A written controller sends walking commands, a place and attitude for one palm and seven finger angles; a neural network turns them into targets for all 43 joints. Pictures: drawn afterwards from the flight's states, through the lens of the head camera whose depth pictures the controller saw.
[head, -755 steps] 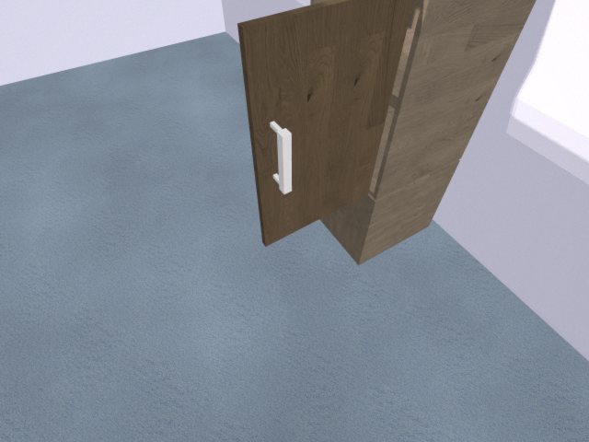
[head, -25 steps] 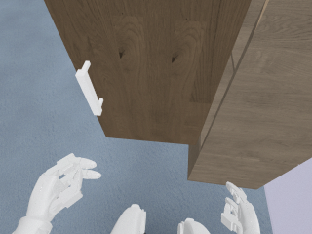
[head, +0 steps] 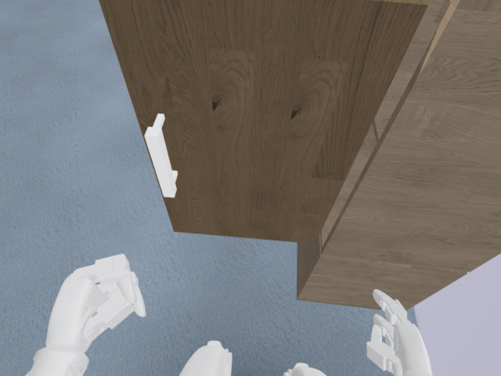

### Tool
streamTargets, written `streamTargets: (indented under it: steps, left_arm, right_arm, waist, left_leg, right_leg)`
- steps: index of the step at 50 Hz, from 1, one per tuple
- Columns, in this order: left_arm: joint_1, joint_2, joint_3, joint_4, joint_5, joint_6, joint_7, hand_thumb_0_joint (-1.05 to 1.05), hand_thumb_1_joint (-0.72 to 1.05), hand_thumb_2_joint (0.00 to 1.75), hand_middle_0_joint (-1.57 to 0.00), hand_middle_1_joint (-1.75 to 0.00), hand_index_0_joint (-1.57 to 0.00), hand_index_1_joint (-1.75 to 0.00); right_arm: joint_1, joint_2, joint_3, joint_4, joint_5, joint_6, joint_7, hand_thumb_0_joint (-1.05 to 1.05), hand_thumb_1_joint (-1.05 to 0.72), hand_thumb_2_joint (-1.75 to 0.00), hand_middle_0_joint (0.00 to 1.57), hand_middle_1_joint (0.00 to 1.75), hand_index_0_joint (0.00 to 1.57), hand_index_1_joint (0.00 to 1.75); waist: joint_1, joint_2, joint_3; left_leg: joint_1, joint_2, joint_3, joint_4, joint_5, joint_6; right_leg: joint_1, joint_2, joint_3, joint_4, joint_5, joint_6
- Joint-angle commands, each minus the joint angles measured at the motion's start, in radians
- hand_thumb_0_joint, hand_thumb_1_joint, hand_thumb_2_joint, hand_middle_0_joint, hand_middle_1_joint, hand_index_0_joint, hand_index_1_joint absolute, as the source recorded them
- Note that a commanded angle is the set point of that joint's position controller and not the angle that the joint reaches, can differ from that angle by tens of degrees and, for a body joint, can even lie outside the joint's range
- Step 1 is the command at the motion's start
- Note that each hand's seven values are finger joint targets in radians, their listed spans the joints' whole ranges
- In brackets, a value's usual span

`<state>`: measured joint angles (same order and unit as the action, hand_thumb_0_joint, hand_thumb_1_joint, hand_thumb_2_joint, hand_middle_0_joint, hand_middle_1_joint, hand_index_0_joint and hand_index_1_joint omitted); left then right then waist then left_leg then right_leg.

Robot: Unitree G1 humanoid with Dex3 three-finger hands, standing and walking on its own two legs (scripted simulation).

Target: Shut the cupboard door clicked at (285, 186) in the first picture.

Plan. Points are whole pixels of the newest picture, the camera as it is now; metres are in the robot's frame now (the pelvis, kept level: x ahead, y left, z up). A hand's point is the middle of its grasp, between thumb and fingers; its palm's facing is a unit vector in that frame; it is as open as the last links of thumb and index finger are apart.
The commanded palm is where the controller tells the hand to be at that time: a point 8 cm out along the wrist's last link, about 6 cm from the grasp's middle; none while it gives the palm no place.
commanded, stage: raise the hand and make a fist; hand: left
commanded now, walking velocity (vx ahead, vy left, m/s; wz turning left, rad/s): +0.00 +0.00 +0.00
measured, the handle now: (165, 158) +0.46 +0.19 +0.06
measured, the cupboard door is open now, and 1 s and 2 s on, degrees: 92 92 92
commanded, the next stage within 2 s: bring the fist close to the handle in 0.66 s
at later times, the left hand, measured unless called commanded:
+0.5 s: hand (131, 286) +0.23 +0.18 +0.06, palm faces -0.02 -1.00 -0.03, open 3.1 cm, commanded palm +0.21 +0.24 +0.07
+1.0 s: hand (149, 266) +0.26 +0.17 +0.06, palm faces -0.02 -1.00 -0.05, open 3.1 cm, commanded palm +0.25 +0.22 +0.07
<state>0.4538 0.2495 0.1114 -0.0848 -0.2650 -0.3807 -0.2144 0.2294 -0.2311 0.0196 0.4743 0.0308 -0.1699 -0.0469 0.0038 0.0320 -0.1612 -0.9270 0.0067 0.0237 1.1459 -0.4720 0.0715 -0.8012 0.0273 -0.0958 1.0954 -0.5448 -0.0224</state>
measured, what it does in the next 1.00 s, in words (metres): stands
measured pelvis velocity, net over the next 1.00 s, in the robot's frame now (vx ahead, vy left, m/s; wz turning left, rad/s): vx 0.00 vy -0.02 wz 0.01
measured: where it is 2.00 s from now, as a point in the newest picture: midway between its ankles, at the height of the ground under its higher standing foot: outside the picture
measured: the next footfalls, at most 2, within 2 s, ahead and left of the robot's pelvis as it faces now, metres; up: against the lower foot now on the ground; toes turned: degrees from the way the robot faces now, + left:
none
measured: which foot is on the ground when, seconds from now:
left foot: down 0.00-1.00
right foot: down 0.00-1.00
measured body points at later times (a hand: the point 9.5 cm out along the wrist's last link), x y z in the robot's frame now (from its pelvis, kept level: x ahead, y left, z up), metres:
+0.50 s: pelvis +0.01 +0.00 +0.01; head +0.05 +0.01 +0.46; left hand +0.22 +0.24 +0.07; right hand +0.18 -0.24 -0.06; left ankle +0.05 +0.07 -0.65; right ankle +0.00 -0.11 -0.65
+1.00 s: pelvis +0.00 -0.02 +0.00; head +0.05 -0.02 +0.45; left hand +0.25 +0.22 +0.07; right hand +0.19 -0.25 -0.07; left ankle +0.05 +0.07 -0.65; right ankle +0.00 -0.11 -0.65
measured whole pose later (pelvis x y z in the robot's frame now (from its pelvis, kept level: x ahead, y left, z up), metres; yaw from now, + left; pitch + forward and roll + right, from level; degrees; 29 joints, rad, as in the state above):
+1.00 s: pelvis +0.00 -0.02 +0.00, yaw +1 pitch +14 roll -3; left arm 0.22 0.27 0.14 0.09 -0.27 -0.35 -0.25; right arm 0.24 -0.25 0.03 0.53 0.04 -0.17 -0.05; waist 0.00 0.05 -0.16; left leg -0.90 0.01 0.01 1.12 -0.46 0.04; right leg -0.78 0.03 -0.11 1.08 -0.55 -0.05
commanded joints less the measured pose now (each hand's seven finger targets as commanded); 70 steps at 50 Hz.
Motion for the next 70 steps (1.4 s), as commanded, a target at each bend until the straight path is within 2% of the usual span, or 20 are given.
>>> streamTargets:
  steps: [1,10,14,20,24,38,39,40,43,45,46,48,50,53,55,56,60,61,66,70]
  left_arm:
    - [-0.063,0.105,0.060,-0.215,-0.014,-0.054,-0.003,0.00,0.90,0.90,-1.30,-1.50,-1.30,-1.50]
    - [-0.126,0.132,0.085,-0.184,-0.015,-0.026,-0.016,0.00,0.90,0.90,-1.30,-1.50,-1.30,-1.50]
    - [-0.124,0.117,0.083,-0.157,-0.028,-0.017,-0.024,0.00,0.90,0.90,-1.30,-1.50,-1.30,-1.50]
    - [-0.109,0.131,0.101,-0.139,-0.035,-0.024,-0.026,0.00,0.90,0.90,-1.30,-1.50,-1.30,-1.50]
    - [-0.110,0.122,0.094,-0.159,-0.032,-0.049,-0.019,0.00,0.90,0.90,-1.30,-1.50,-1.30,-1.50]
    - [-0.124,0.124,0.084,-0.143,-0.032,-0.055,-0.023,0.00,0.90,0.90,-1.30,-1.50,-1.30,-1.50]
    - [-0.174,0.113,0.063,-0.148,-0.032,-0.056,-0.024,0.00,0.90,0.90,-1.30,-1.50,-1.30,-1.50]
    - [-0.195,0.152,0.104,-0.126,-0.031,-0.053,-0.019,0.00,0.90,0.90,-1.30,-1.50,-1.30,-1.50]
    - [-0.275,0.141,0.098,-0.097,-0.030,-0.058,-0.024,0.00,0.90,0.90,-1.30,-1.50,-1.30,-1.50]
    - [-0.341,0.170,0.116,-0.071,-0.028,-0.048,-0.024,0.00,0.90,0.90,-1.30,-1.50,-1.30,-1.50]
    - [-0.369,0.146,0.090,-0.063,-0.026,-0.044,-0.028,0.00,0.90,0.90,-1.30,-1.50,-1.30,-1.50]
    - [-0.410,0.139,0.075,-0.038,-0.025,-0.028,-0.031,0.00,0.90,0.90,-1.30,-1.50,-1.30,-1.50]
    - [-0.423,0.173,0.110,-0.005,-0.024,-0.010,-0.026,0.00,0.90,0.90,-1.30,-1.50,-1.30,-1.50]
    - [-0.406,0.145,0.095,0.006,-0.025,0.005,-0.022,0.00,0.90,0.90,-1.30,-1.50,-1.30,-1.50]
    - [-0.409,0.180,0.134,0.053,-0.018,0.015,-0.007,0.00,0.90,0.90,-1.30,-1.50,-1.30,-1.50]
    - [-0.430,0.138,0.097,0.049,-0.016,0.011,-0.006,0.00,0.90,0.90,-1.30,-1.50,-1.30,-1.50]
    - [-0.455,0.176,0.149,0.092,-0.012,-0.008,0.017,0.00,0.90,0.90,-1.30,-1.50,-1.30,-1.50]
    - [-0.464,0.145,0.118,0.102,-0.008,-0.013,0.014,0.00,0.90,0.90,-1.30,-1.50,-1.30,-1.50]
    - [-0.600,0.133,0.083,0.097,0.005,-0.043,0.016,0.00,0.90,0.90,-1.30,-1.50,-1.30,-1.50]
    - [-0.659,0.157,0.103,0.153,0.010,-0.040,0.023,0.00,0.90,0.90,-1.30,-1.50,-1.30,-1.50]
  right_arm:
    - [-0.023,-0.148,-0.058,-0.150,0.004,-0.043,-0.008,0.00,-0.90,-0.90,0.20,0.30,0.20,0.30]
    - [-0.017,-0.154,-0.047,-0.146,0.004,-0.039,-0.005,0.00,-0.90,-0.90,0.20,0.30,0.20,0.30]
    - [-0.016,-0.152,-0.048,-0.145,0.011,-0.042,-0.006,0.00,-0.90,-0.90,0.20,0.30,0.20,0.30]
    - [-0.017,-0.152,-0.051,-0.140,0.009,-0.047,-0.004,0.00,-0.90,-0.90,0.20,0.30,0.20,0.30]
    - [-0.016,-0.150,-0.056,-0.134,0.009,-0.051,0.000,0.00,-0.90,-0.90,0.20,0.30,0.20,0.30]
    - [-0.028,-0.145,-0.055,-0.134,0.018,-0.045,-0.008,0.00,-0.90,-0.90,0.20,0.30,0.20,0.30]
    - [-0.026,-0.145,-0.050,-0.130,0.017,-0.048,-0.009,0.00,-0.90,-0.90,0.20,0.30,0.20,0.30]
    - [-0.022,-0.148,-0.051,-0.119,0.014,-0.045,-0.013,0.00,-0.90,-0.90,0.20,0.30,0.20,0.30]
    - [-0.025,-0.146,-0.049,-0.109,0.016,-0.050,-0.015,0.00,-0.90,-0.90,0.20,0.30,0.20,0.30]
    - [-0.021,-0.152,-0.048,-0.096,0.017,-0.051,-0.018,0.00,-0.90,-0.90,0.20,0.30,0.20,0.30]
    - [-0.022,-0.150,-0.047,-0.096,0.019,-0.052,-0.019,0.00,-0.90,-0.90,0.20,0.30,0.20,0.30]
    - [-0.022,-0.151,-0.045,-0.093,0.023,-0.054,-0.019,0.00,-0.90,-0.90,0.20,0.30,0.20,0.30]
    - [-0.018,-0.157,-0.046,-0.083,0.021,-0.053,-0.021,0.00,-0.90,-0.90,0.20,0.30,0.20,0.30]
    - [-0.015,-0.151,-0.048,-0.091,0.023,-0.047,-0.013,0.00,-0.90,-0.90,0.20,0.30,0.20,0.30]
    - [-0.007,-0.158,-0.048,-0.083,0.020,-0.036,-0.013,0.00,-0.90,-0.90,0.20,0.30,0.20,0.30]
    - [-0.012,-0.151,-0.047,-0.088,0.020,-0.034,-0.009,0.00,-0.90,-0.90,0.20,0.30,0.20,0.30]
    - [-0.003,-0.158,-0.055,-0.073,0.014,-0.022,-0.004,0.00,-0.90,-0.90,0.20,0.30,0.20,0.30]
    - [-0.005,-0.153,-0.054,-0.075,0.017,-0.019,-0.001,0.00,-0.90,-0.90,0.20,0.30,0.20,0.30]
    - [-0.001,-0.157,-0.061,-0.051,0.017,-0.017,0.002,0.00,-0.90,-0.90,0.20,0.30,0.20,0.30]
    - [0.011,-0.165,-0.063,-0.029,0.016,-0.008,-0.001,0.00,-0.90,-0.90,0.20,0.30,0.20,0.30]
  waist:
    - [-0.015,0.056,-0.152]
    - [-0.009,0.064,-0.145]
    - [-0.012,0.040,-0.136]
    - [0.003,0.021,-0.151]
    - [-0.002,0.046,-0.168]
    - [-0.014,0.004,-0.139]
    - [-0.029,0.008,-0.134]
    - [-0.023,-0.003,-0.130]
    - [-0.029,0.015,-0.149]
    - [-0.032,0.022,-0.153]
    - [-0.041,0.007,-0.171]
    - [-0.039,0.026,-0.178]
    - [-0.028,0.020,-0.197]
    - [-0.018,0.024,-0.224]
    - [-0.014,-0.015,-0.207]
    - [-0.020,-0.006,-0.207]
    - [-0.016,-0.045,-0.201]
    - [-0.023,-0.039,-0.210]
    - [-0.043,0.014,-0.242]
    - [-0.045,0.013,-0.251]
  left_leg:
    - [0.296,0.026,-0.159,-0.251,0.103,-0.056]
    - [0.320,0.025,-0.170,-0.274,0.129,-0.064]
    - [0.313,0.022,-0.153,-0.283,0.104,-0.060]
    - [0.285,0.010,-0.121,-0.253,0.185,-0.053]
    - [0.296,0.011,-0.113,-0.246,0.193,-0.054]
    - [0.241,0.003,-0.087,-0.222,0.131,-0.038]
    - [0.235,0.001,-0.086,-0.212,0.130,-0.034]
    - [0.214,0.001,-0.085,-0.200,0.126,-0.034]
    - [0.215,0.001,-0.077,-0.187,0.126,-0.034]
    - [0.211,0.002,-0.081,-0.183,0.126,-0.033]
    - [0.220,0.002,-0.078,-0.183,0.135,-0.030]
    - [0.231,0.001,-0.077,-0.193,0.137,-0.031]
    - [0.240,0.002,-0.080,-0.198,0.156,-0.030]
    - [0.275,0.000,-0.069,-0.214,0.220,-0.032]
    - [0.261,0.002,-0.070,-0.215,0.231,-0.032]
    - [0.267,0.000,-0.067,-0.217,0.242,-0.032]
    - [0.240,0.001,-0.060,-0.208,0.241,-0.034]
    - [0.245,-0.001,-0.054,-0.208,0.250,-0.033]
    - [0.302,0.006,-0.062,-0.208,0.260,-0.033]
    - [0.308,0.008,-0.066,-0.206,0.274,-0.034]
  right_leg:
    - [-0.011,0.018,0.022,-0.149,0.149,-0.018]
    - [0.019,0.018,0.021,-0.165,0.173,-0.022]
    - [0.035,0.016,0.023,-0.190,0.159,-0.016]
    - [0.084,0.013,0.036,-0.189,0.215,-0.020]
    - [0.066,0.009,0.037,-0.181,0.213,-0.016]
    - [0.071,0.003,0.071,-0.214,0.156,-0.007]
    - [0.063,0.001,0.077,-0.216,0.160,-0.004]
    - [0.069,0.001,0.088,-0.218,0.151,-0.006]
    - [0.055,-0.004,0.095,-0.215,0.144,-0.003]
    - [0.061,-0.004,0.103,-0.218,0.141,-0.005]
    - [0.066,-0.007,0.102,-0.219,0.154,-0.001]
    - [0.074,-0.008,0.105,-0.228,0.155,0.000]
    - [0.095,-0.008,0.106,-0.230,0.179,-0.001]
    - [0.131,-0.012,0.096,-0.226,0.269,0.003]
    - [0.142,-0.011,0.096,-0.228,0.287,0.004]
    - [0.138,-0.013,0.091,-0.220,0.305,0.004]
    - [0.154,-0.016,0.106,-0.224,0.321,0.009]
    - [0.156,-0.019,0.106,-0.220,0.338,0.011]
    - [0.109,-0.014,0.092,-0.208,0.324,0.004]
    - [0.106,-0.013,0.091,-0.204,0.337,0.003]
